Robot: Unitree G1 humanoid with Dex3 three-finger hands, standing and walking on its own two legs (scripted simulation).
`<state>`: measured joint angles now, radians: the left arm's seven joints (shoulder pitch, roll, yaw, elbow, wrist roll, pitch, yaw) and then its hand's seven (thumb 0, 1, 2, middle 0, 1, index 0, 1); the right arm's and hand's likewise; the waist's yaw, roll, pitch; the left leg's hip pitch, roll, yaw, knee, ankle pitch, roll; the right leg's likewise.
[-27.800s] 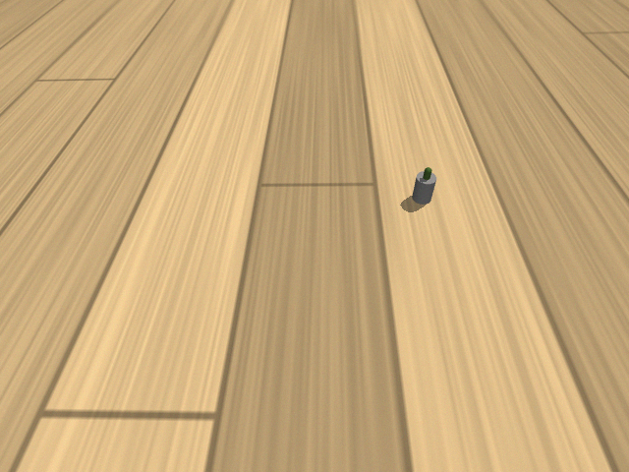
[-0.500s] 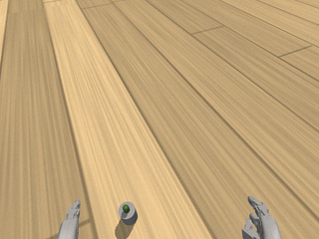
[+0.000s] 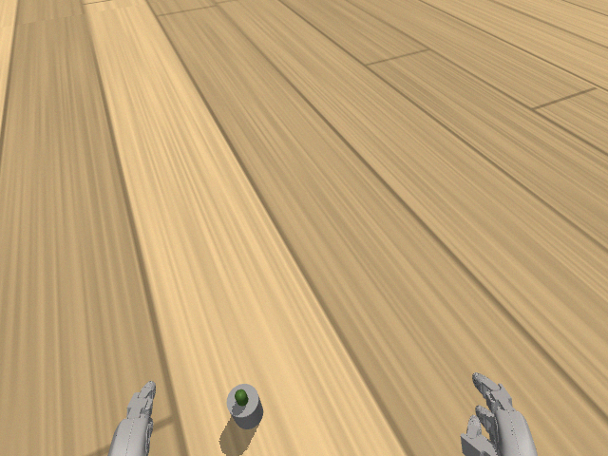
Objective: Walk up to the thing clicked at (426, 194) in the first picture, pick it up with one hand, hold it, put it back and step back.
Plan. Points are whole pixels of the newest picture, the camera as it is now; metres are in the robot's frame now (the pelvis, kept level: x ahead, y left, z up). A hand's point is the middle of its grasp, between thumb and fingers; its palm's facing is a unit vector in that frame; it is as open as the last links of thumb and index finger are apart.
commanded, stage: stand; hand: left
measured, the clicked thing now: (244, 404) +0.39 +0.20 -0.64
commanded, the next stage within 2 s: none
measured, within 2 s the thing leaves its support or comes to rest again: neither
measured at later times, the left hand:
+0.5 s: hand out of the picture +0.11 +0.24 -0.11, palm faces -0.03 -0.94 -0.35, open 7.8 cm
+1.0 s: hand out of the picture +0.04 +0.25 -0.10, palm faces +0.00 -0.94 -0.35, open 7.4 cm
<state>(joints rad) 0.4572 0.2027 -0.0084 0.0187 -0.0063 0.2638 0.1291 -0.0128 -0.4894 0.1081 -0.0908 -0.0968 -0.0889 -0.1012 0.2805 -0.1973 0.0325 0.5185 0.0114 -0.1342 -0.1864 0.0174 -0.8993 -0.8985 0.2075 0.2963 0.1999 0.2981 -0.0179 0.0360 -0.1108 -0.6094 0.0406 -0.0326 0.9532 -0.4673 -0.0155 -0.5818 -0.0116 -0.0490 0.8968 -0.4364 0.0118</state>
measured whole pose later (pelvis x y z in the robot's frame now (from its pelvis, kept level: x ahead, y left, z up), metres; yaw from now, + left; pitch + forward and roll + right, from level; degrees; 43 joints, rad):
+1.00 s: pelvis -0.02 +0.00 +0.05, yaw +0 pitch -4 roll +0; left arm 0.16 0.32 0.00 1.11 0.03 -0.01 0.01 0.00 0.90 0.90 -0.21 -0.30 -0.20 -0.30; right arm 0.15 -0.31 -0.02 1.10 -0.03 0.00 -0.01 0.01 -0.90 -0.90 0.21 0.30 0.20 0.30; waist 0.01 0.02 0.05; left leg -0.15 0.00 0.00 0.40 -0.18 0.00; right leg -0.15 -0.05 -0.03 0.41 -0.19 0.03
